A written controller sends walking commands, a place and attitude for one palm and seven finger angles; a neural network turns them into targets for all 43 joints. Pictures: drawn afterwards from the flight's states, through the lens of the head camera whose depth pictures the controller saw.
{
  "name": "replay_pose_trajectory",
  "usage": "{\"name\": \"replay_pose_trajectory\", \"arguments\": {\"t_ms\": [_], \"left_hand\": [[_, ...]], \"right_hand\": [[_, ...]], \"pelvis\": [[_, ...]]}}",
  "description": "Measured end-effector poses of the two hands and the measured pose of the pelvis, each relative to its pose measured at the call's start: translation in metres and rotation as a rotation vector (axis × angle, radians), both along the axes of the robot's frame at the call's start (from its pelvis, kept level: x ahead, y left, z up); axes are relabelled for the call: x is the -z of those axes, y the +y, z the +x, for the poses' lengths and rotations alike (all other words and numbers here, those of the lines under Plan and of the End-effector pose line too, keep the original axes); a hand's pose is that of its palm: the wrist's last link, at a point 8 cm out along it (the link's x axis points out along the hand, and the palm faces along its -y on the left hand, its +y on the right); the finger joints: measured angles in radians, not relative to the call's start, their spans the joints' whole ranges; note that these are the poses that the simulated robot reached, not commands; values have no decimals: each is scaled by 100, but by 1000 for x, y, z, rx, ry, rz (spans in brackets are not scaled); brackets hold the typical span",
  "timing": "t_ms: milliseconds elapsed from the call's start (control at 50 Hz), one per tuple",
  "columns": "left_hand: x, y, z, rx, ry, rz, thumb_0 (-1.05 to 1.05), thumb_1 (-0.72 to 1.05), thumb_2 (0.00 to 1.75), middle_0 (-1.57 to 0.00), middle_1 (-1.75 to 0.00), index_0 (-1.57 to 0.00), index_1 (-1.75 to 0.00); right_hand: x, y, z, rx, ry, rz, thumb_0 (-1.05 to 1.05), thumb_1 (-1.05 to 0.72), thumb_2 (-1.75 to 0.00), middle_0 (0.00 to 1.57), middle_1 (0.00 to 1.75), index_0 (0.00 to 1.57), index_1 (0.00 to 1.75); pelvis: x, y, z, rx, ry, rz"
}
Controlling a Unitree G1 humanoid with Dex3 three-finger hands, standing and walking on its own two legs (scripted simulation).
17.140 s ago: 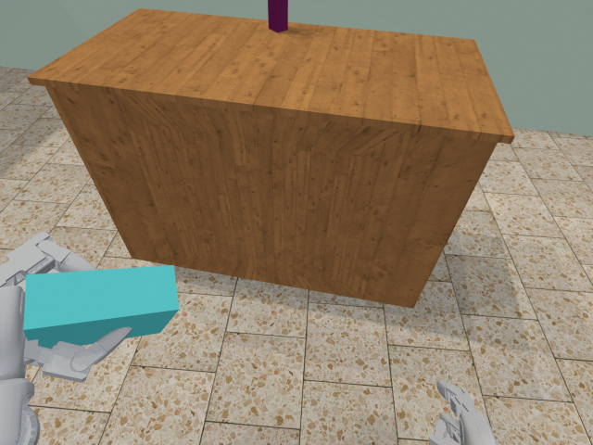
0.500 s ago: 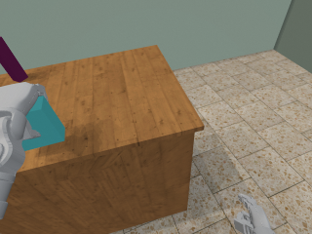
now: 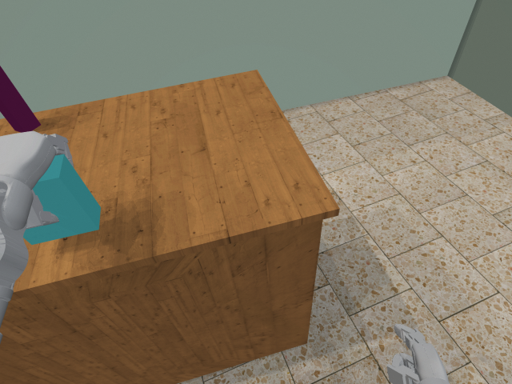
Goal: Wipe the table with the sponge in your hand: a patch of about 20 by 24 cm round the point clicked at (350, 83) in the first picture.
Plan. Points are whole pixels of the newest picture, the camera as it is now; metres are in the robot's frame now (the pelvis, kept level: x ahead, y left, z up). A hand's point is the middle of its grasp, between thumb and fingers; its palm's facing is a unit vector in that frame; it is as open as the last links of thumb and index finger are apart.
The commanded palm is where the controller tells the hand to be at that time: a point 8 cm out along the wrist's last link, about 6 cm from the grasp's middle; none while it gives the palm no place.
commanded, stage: move the sponge above the wiping area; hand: left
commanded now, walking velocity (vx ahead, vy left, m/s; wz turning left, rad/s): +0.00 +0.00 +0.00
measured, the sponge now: (54, 210) +0.29 +0.36 +0.14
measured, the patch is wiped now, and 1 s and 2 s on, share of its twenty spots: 0.00 0.00 0.00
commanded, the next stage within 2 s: lower the sponge onto the table in 0.74 s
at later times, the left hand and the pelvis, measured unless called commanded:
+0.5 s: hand (35, 185) +0.29 +0.36 +0.19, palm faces +0.01 +0.04 -1.00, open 9.2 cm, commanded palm +0.26 +0.36 +0.27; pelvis +0.00 +0.00 +0.00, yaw +1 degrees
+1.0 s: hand (42, 186) +0.29 +0.34 +0.19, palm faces +0.01 +0.05 -1.00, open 9.2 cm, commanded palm +0.26 +0.35 +0.27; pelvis +0.00 -0.01 +0.00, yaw +1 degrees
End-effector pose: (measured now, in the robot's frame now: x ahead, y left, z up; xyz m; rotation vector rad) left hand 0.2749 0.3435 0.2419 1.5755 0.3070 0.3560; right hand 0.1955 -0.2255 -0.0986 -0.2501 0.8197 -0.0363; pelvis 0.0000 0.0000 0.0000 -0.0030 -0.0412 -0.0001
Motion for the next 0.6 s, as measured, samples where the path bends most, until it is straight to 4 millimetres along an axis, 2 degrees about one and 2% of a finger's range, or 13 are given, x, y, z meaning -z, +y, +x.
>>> {"name": "replay_pose_trajectory", "arguments": {"t_ms": [220,360,460,600], "left_hand": [[-5,8,-8,-34,-12,-3,0,-44,106,-83,-142,-83,-142],[-1,11,-9,-42,23,-9,0,-44,106,-83,-142,-83,-142],[0,6,-3,-7,27,-3,0,-44,106,-83,-142,-83,-142],[-11,-3,3,27,-23,16,0,-44,106,-83,-142,-83,-142]], "right_hand": [[-5,14,13,-33,-28,16,1,-91,-90,20,30,20,30],[-7,18,15,-48,-36,10,1,-91,-90,20,30,20,30],[-7,18,13,-49,-34,4,1,-91,-90,20,30,20,30],[-3,14,6,-33,-15,15,1,-91,-90,20,30,20,30]], "pelvis": [[0,3,-1,-3,0,-1],[0,3,-3,-15,0,-3],[0,2,-3,-17,-1,-4],[-1,2,-2,-5,2,-2]]}}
